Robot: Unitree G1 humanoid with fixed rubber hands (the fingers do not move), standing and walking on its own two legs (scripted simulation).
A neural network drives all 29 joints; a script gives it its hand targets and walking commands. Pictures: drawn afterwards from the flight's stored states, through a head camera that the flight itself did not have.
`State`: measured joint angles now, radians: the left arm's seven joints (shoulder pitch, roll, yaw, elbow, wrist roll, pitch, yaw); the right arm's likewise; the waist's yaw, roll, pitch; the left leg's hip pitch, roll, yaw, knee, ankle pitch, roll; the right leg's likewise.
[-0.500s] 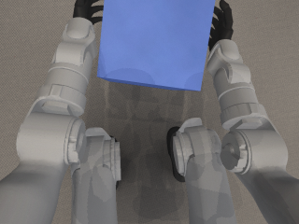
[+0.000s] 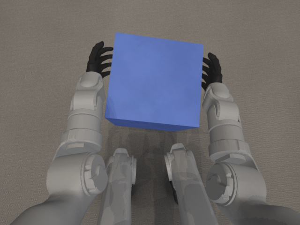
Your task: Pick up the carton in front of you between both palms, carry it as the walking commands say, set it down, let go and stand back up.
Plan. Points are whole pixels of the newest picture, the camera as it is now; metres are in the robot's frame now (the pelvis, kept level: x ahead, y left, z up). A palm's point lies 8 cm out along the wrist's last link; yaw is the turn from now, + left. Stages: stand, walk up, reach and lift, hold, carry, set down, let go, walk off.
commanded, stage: reach and lift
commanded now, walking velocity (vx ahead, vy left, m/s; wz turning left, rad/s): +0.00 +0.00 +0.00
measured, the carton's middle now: (151, 92) +0.47 -0.02 -0.14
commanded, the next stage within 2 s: none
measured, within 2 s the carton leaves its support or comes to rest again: neither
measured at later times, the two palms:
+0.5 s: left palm (69, 62) +0.46 +0.13 +0.09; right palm (245, 69) +0.43 -0.16 +0.09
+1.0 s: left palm out of the picture +0.41 +0.14 +0.25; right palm out of the picture +0.40 -0.16 +0.25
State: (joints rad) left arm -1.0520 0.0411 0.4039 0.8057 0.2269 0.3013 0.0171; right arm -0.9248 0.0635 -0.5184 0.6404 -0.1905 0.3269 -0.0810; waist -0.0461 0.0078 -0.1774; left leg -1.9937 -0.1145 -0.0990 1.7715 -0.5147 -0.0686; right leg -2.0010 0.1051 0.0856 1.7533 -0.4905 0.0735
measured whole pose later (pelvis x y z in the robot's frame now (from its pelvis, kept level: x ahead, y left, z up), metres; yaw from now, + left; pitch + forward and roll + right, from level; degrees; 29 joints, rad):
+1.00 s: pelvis +0.10 +0.00 +0.26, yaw +0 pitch +11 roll +0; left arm -0.29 -0.14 0.27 0.50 0.19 0.35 0.04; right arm -0.26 0.15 -0.29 0.45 -0.18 0.39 -0.05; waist -0.01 0.00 -0.16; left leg -0.55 -0.06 -0.15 0.70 -0.33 -0.02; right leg -0.57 0.06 0.14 0.70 -0.31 0.02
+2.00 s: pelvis +0.10 +0.00 +0.29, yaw +1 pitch -5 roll +0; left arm -0.26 -0.15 0.23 0.31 0.28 0.67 0.01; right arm -0.27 0.16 -0.24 0.33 -0.29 0.67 0.00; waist 0.00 0.00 -0.01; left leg -0.08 -0.04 -0.15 0.37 -0.21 -0.01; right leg -0.08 0.04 0.14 0.36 -0.20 0.01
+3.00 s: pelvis +0.12 -0.02 +0.28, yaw +2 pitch +1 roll +0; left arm -0.28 -0.15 0.17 0.07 0.20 0.89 0.05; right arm -0.24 0.13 -0.19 0.04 -0.20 0.91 -0.03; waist 0.00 0.00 -0.14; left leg -0.30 0.03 -0.01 0.66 -0.41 -0.02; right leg -0.22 0.00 -0.06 0.49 -0.28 -0.03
